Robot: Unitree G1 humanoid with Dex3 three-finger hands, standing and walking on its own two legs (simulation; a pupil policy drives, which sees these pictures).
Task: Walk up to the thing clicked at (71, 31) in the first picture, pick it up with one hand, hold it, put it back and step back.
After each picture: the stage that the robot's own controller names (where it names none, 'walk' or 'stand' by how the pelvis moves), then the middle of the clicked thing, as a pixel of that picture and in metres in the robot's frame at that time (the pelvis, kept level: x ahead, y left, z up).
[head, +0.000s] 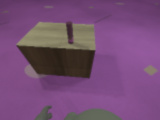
stand; (70, 33) +0.87 +0.29 +0.01
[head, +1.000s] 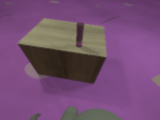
walk; (79, 36) +0.77 +0.15 +0.03
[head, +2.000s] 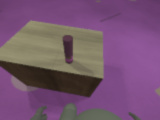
stand; (68, 51) +0.49 +0.21 +0.04
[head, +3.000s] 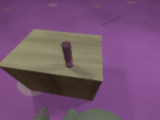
stand; (68, 56) +0.49 +0.21 +0.02
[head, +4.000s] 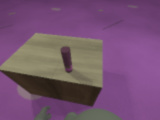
stand; (67, 61) +0.45 +0.21 +0.01
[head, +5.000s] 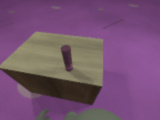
stand; (67, 59) +0.46 +0.21 +0.01
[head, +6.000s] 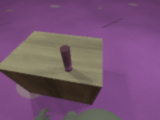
stand; (67, 60) +0.45 +0.22 +0.01
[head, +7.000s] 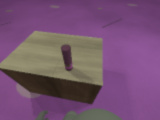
stand; (67, 59) +0.46 +0.21 +0.01
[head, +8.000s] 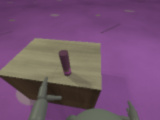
rise first; (65, 64) +0.43 +0.24 +0.02
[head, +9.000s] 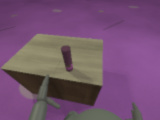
go down; (67, 59) +0.46 +0.23 +0.02
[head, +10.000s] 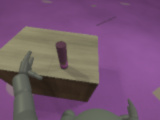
go down; (62, 57) +0.46 +0.22 +0.03
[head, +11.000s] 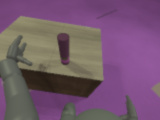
go down; (64, 51) +0.46 +0.21 +0.07
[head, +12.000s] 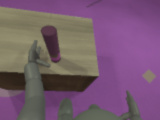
close in; (53, 47) +0.45 +0.23 +0.09
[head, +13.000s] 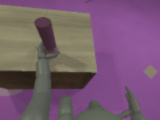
close; (49, 41) +0.48 +0.24 +0.11
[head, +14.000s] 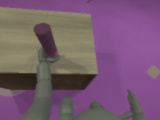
close; (49, 46) +0.45 +0.23 +0.11
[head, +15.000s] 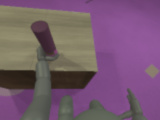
lift; (48, 44) +0.45 +0.24 +0.12
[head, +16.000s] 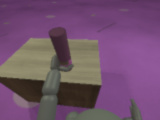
lift; (63, 53) +0.33 +0.16 +0.25
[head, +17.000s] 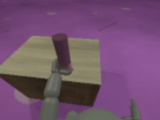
hold; (63, 57) +0.33 +0.18 +0.20
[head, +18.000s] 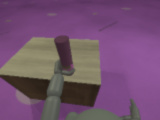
hold; (66, 58) +0.34 +0.16 +0.19
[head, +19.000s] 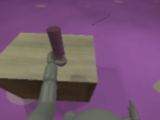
crouch; (58, 49) +0.42 +0.21 +0.17
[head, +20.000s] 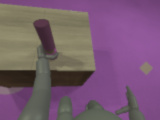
lower; (48, 43) +0.48 +0.23 +0.08
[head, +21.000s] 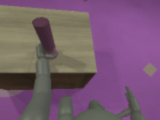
lower; (47, 42) +0.47 +0.24 +0.11
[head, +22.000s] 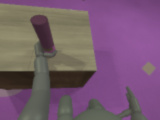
lower; (46, 40) +0.48 +0.24 +0.11
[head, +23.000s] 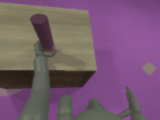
lower; (46, 39) +0.48 +0.24 +0.11
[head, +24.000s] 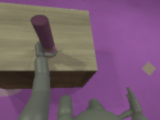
loosen; (47, 40) +0.48 +0.24 +0.11
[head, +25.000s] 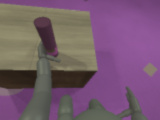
withdraw; (49, 41) +0.47 +0.23 +0.11
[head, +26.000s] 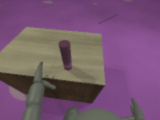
sink last; (66, 57) +0.44 +0.21 +0.06
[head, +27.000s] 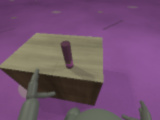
stand; (67, 56) +0.48 +0.23 +0.06
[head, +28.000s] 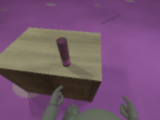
stand; (64, 54) +0.47 +0.23 +0.07
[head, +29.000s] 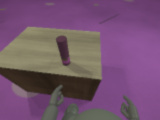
stand; (64, 52) +0.47 +0.23 +0.08
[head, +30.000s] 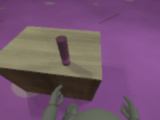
stand; (64, 52) +0.47 +0.23 +0.08
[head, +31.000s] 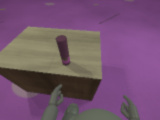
stand; (64, 52) +0.47 +0.23 +0.08
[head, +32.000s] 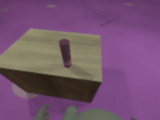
stand; (66, 55) +0.47 +0.22 +0.06
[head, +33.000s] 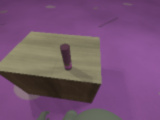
walk; (66, 58) +0.46 +0.22 +0.02
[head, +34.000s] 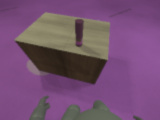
walk; (79, 34) +0.70 +0.15 +0.04
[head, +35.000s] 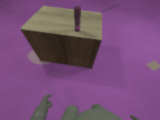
walk; (77, 20) +0.96 +0.21 +0.03
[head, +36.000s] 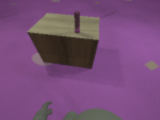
stand; (77, 23) +1.05 +0.24 +0.02
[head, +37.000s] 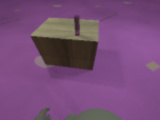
stand; (77, 26) +1.07 +0.24 +0.01
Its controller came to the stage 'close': yes
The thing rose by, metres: 0.20
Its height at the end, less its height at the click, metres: +0.00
